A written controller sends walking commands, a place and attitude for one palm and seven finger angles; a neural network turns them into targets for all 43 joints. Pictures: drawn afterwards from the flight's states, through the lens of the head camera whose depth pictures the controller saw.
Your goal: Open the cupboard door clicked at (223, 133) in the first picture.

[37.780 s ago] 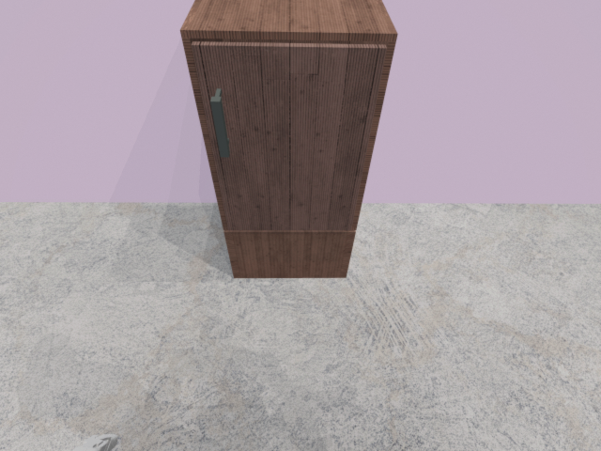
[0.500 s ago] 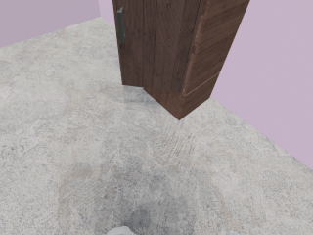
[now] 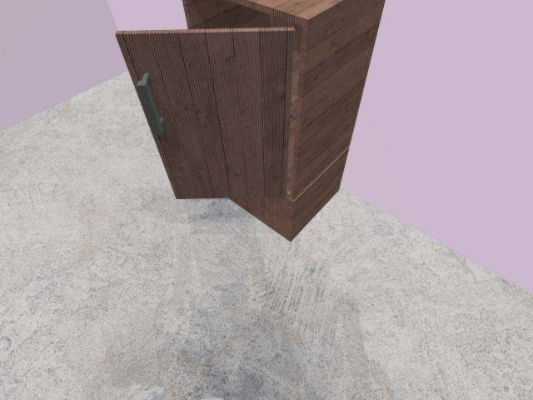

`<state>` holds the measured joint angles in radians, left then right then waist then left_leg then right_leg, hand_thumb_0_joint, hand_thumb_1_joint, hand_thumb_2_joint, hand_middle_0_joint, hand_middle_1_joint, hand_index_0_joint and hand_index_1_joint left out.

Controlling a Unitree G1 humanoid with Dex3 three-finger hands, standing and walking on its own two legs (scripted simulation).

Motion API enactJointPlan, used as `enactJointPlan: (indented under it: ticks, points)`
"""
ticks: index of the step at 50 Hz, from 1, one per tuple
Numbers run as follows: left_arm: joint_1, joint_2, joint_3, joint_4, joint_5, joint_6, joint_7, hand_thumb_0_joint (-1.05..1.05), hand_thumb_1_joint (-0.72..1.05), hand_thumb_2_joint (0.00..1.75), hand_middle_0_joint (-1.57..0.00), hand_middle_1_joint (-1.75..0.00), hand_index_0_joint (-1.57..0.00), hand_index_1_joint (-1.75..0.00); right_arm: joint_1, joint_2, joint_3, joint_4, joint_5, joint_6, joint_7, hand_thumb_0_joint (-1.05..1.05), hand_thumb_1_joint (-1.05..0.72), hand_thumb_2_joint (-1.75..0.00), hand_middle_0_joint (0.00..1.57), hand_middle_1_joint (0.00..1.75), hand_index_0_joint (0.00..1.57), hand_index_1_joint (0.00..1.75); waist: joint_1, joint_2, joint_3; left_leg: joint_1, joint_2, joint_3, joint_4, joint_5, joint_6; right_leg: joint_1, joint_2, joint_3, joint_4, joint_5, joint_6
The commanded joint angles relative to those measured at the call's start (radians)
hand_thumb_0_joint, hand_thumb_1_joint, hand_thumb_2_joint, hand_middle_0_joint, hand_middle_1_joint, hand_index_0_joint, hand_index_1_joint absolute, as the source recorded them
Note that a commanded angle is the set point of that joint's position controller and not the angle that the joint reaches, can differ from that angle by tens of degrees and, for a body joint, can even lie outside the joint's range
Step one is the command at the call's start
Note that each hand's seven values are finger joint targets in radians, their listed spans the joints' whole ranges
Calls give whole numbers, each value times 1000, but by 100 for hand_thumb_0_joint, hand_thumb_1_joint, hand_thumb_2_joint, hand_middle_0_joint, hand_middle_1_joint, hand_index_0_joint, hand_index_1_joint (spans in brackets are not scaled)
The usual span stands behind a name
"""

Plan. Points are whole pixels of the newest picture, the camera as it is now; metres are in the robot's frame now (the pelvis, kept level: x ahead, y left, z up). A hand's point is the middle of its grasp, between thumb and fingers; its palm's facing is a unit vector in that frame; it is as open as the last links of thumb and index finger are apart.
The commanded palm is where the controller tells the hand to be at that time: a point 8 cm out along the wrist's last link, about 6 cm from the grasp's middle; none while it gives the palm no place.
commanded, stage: take the last steps up to it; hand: left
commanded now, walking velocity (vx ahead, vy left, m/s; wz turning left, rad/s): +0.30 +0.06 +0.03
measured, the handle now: (152, 105) +0.79 +0.32 -0.02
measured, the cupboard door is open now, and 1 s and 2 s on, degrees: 41 41 41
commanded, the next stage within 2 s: come to a stop and stand still in 0.38 s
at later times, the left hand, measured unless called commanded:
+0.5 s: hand (139, 379) +0.18 +0.24 -0.18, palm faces +0.06 -0.99 -0.14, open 7.4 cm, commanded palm none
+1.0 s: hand (152, 320) +0.29 +0.25 -0.19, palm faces +0.06 -0.98 -0.17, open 7.3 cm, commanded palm none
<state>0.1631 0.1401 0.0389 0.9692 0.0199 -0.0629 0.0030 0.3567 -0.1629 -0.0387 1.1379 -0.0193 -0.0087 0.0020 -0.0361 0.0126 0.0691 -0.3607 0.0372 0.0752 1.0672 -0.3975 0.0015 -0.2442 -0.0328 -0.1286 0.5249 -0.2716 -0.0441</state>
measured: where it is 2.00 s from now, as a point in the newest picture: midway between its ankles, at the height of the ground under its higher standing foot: outside the picture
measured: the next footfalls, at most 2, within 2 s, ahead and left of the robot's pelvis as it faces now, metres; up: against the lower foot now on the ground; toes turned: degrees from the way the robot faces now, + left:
left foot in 0.28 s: +0.25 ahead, +0.17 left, +0.00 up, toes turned +5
right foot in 0.68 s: +0.26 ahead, -0.06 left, +0.00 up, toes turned -2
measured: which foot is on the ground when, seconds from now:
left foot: up 0.00-0.26, down 0.28-1.00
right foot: down 0.00-0.28, up 0.30-0.66, down 0.68-1.00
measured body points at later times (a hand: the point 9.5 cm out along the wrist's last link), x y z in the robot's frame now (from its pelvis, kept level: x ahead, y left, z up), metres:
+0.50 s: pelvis +0.17 +0.07 +0.00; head +0.20 +0.09 +0.45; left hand +0.18 +0.29 -0.16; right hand +0.24 -0.16 -0.14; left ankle +0.20 +0.15 -0.74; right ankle +0.17 -0.07 -0.67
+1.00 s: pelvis +0.21 +0.07 -0.01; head +0.24 +0.09 +0.44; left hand +0.29 +0.30 -0.17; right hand +0.24 -0.18 -0.15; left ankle +0.21 +0.17 -0.74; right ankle +0.25 -0.07 -0.73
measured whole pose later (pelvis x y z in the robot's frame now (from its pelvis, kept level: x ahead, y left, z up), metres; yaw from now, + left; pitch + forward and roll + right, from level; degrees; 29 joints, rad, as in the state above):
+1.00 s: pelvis +0.21 +0.07 -0.01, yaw +1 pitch -1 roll +0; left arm 0.14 0.18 0.05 1.00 0.02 0.04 0.04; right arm 0.22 -0.17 -0.05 1.05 -0.02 0.03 -0.03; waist -0.01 -0.06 0.08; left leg -0.25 0.00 0.08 0.58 -0.29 0.03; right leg -0.34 -0.07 -0.05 0.64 -0.32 0.01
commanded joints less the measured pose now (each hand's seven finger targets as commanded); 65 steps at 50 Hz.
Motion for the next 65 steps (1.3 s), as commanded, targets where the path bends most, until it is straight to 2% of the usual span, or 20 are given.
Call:
enactJointPlan:
  ticks: [1, 9, 12, 13, 14, 15, 16, 22, 29, 33, 38, 41, 46, 48, 49, 51, 53, 56, 59, 65]
  points:
    - [157, 118, 26, 28, -1, -18, 9, 0, 90, 90, -20, -30, -20, -30, -35, -19, -16, -85, -4, -17, 9, 0, -90, -90, 20, 30, 20, 30, 40, -139, -22, -171, 66, -30, -64, 113, -33, 104, -246, 176, -326, 245, -101]
    - [192, 174, 36, 85, 3, -19, 2, 0, 90, 90, -20, -30, -20, -30, -185, -32, -16, -155, -2, -31, 30, 0, -90, -90, 20, 30, 20, 30, 61, -141, 12, -109, 32, 21, -409, 173, -20, 134, -266, 141, -294, 217, -104]
    - [165, 177, 38, 95, 0, -7, 4, 0, 90, 90, -20, -30, -20, -30, -83, -75, -22, -127, -7, -44, 21, 0, -90, -90, 20, 30, 20, 30, -12, -83, -4, 152, -15, 58, -573, 220, -4, 33, -221, 85, -139, 232, -61]
    - [176, 153, 32, 87, -2, -2, 1, 0, 90, 90, -20, -30, -20, -30, 40, -136, -34, -90, -13, -53, 11, 0, -90, -90, 20, 30, 20, 30, -54, 36, -84, 351, 41, -18, -615, 246, 24, -49, -158, 40, 80, 224, -28]
    - [225, 98, 23, 68, -12, 2, -4, 0, 90, 90, -20, -30, -20, -30, 147, -246, -59, -74, -26, -56, -5, 0, -90, -90, 20, 30, 20, 30, -75, 257, -183, 528, 286, -339, -664, 302, 133, -246, -20, -48, 364, -114, 25]
    - [173, 99, 13, 34, -7, -2, 0, 0, 90, 90, -20, -30, -20, -30, 198, -272, -58, -72, -18, -42, -16, 0, -90, -90, 20, 30, 20, 30, -91, 248, -198, 505, 390, -469, -756, 331, 214, -318, 17, 23, 583, -349, 16]
    - [114, 99, 11, 21, -5, 4, 6, 0, 90, 90, -20, -30, -20, -30, 138, -250, -51, -85, -14, -40, -24, 0, -90, -90, 20, 30, 20, 30, -70, 179, -156, 398, 394, -471, -784, 279, 222, -363, -24, 86, 717, -310, 8]
    - [190, 50, 11, 70, 4, 41, -8, 0, 90, 90, -20, -30, -20, -30, -52, -124, -7, -129, -3, -67, -33, 0, -90, -90, 20, 30, 20, 30, 52, 79, -81, 159, 252, -133, -843, 438, 160, -239, -89, 103, 563, -70, 49]
    - [130, 48, -4, 62, -3, 67, 14, 0, 90, 90, -20, -30, -20, -30, -62, -106, 0, -102, -4, -38, -46, 0, -90, -90, 20, 30, 20, 30, 53, 77, -69, 135, 225, -65, -746, 727, 139, -36, -44, 71, 177, 13, 69]
    - [142, 136, 10, 47, 1, 72, 22, 0, 90, 90, -20, -30, -20, -30, -73, -107, -13, -92, 9, -7, -47, 0, -90, -90, 20, 30, 20, 30, 71, 3, -46, 96, 146, -65, -631, 490, 55, 72, -72, 135, -52, 302, 47]
    - [101, 210, 23, 24, -5, 61, 38, 0, 90, 90, -20, -30, -20, -30, -10, -68, -22, -89, 16, 36, -32, 0, -90, -90, 20, 30, 20, 30, 43, -276, -151, 65, -25, 9, -362, -68, -27, 120, -298, 310, -90, 814, -135]
    - [88, 222, 42, 17, 3, 65, 51, 0, 90, 90, -20, -30, -20, -30, -59, -68, -25, -110, 22, 43, -36, 0, -90, -90, 20, 30, 20, 30, 66, -191, -165, -29, -29, -46, -240, -177, -37, 216, -326, 316, -68, 975, -181]
    - [19, 204, 50, 0, -3, 79, 44, 0, 90, 90, -20, -30, -20, -30, -3, -50, -23, -87, 13, 39, -31, 0, -90, -90, 20, 30, 20, 30, 21, -145, -152, 179, -15, -22, -638, 174, -39, 69, -224, 218, 7, 580, -67]
    - [24, 120, 32, -32, -15, 96, 32, 0, 90, 90, -20, -30, -20, -30, -40, -162, -37, -128, -6, 29, -32, 0, -90, -90, 20, 30, 20, 30, 38, 209, -101, 141, 252, -290, -750, 523, 96, -77, -40, 69, 141, 3, 55]
    - [-13, 124, 29, -37, -9, 110, 36, 0, 90, 90, -20, -30, -20, -30, -68, -171, -40, -141, -10, 29, -37, 0, -90, -90, 20, 30, 20, 30, 16, 227, -51, 60, 299, -329, -815, 492, 167, -96, 7, 99, 308, -255, 58]
    - [103, 231, -5, -89, 9, 102, 38, 0, 90, 90, -20, -30, -20, -30, -150, -241, -42, -252, -11, 32, -38, 0, -90, -90, 20, 30, 20, 30, 59, 197, -30, 186, 197, -204, -741, 509, 130, -129, 12, 106, 246, -226, 48]
    - [99, 149, 0, -108, 3, 73, 33, 0, 90, 90, -20, -30, -20, -30, -148, -186, -47, -293, -14, 5, -36, 0, -90, -90, 20, 30, 20, 30, 36, 252, -219, 261, 149, -142, -523, 771, 89, -83, 3, 89, 87, -3, 33]
    - [150, 171, 9, -126, 5, 57, 35, 0, 90, 90, -20, -30, -20, -30, -75, -129, -30, -326, -3, -2, -39, 0, -90, -90, 20, 30, 20, 30, 23, 16, -177, 130, 74, -98, -467, 504, 45, 31, -65, 167, 18, 331, -10]
    - [119, 193, 12, -161, 8, 77, 32, 0, 90, 90, -20, -30, -20, -30, -67, -145, -39, -338, -7, 6, -37, 0, -90, -90, 20, 30, 20, 30, 6, -62, -72, 61, 59, -111, -530, 288, 48, -71, -64, 191, 41, 184, -13]
    - [167, 182, 6, -161, 11, 79, 26, 0, 90, 90, -20, -30, -20, -30, -116, -197, -47, -353, -9, 10, -18, 0, -90, -90, 20, 30, 20, 30, 36, 44, 35, -83, 119, -193, -741, -119, 76, -63, -6, 119, 43, -33, 22]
